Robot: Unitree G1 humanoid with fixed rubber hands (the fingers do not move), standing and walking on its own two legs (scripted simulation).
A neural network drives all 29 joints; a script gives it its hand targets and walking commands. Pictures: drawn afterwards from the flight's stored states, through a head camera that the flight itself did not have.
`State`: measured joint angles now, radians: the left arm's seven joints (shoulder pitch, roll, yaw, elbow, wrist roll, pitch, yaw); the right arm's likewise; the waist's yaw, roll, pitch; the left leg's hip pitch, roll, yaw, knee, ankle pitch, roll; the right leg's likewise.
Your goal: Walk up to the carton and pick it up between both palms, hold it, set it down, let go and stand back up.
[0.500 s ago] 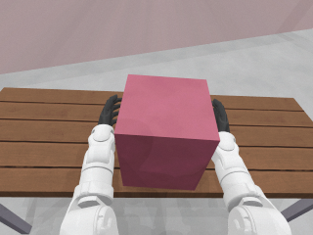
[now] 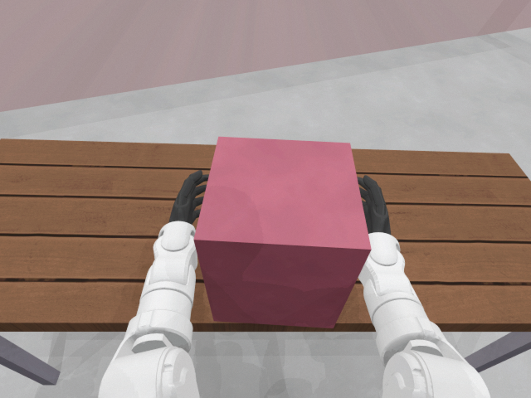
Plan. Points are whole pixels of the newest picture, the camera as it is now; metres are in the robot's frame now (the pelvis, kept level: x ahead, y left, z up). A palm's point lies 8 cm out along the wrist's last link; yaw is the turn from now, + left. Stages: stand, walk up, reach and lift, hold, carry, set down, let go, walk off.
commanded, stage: set down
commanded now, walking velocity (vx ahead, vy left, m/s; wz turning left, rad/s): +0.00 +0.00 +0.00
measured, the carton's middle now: (278, 236) +0.38 +0.02 +0.02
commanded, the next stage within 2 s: none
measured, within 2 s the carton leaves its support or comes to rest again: rests again in 0.62 s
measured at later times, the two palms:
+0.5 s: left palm (187, 231) +0.38 +0.17 +0.03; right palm (372, 236) +0.38 -0.13 +0.04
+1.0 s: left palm (189, 233) +0.38 +0.16 +0.02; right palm (372, 241) +0.37 -0.14 +0.04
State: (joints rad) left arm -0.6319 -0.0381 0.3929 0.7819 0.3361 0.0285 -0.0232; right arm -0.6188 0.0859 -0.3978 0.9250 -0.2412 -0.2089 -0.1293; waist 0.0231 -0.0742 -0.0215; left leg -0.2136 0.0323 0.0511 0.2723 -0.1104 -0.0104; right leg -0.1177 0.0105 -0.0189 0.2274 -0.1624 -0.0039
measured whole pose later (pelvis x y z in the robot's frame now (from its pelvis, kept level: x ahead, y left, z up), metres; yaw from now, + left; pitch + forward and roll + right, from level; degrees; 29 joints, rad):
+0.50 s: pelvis +0.00 +0.00 +0.00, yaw +0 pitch +7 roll +0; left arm -0.62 -0.02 0.40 0.92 0.32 -0.13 0.00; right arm -0.61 0.09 -0.43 0.98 -0.30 -0.31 -0.13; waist 0.03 -0.06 -0.05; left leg -0.29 0.04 0.06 0.28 -0.11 -0.01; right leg -0.19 0.02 -0.01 0.23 -0.16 -0.01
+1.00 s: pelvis +0.00 +0.00 +0.00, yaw -1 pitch +8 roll -1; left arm -0.65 -0.04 0.45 0.96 0.38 -0.21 0.00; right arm -0.61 0.10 -0.52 1.01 -0.38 -0.39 -0.12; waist 0.04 -0.06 -0.04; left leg -0.31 0.04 0.06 0.28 -0.10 -0.01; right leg -0.22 0.01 -0.01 0.24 -0.15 0.00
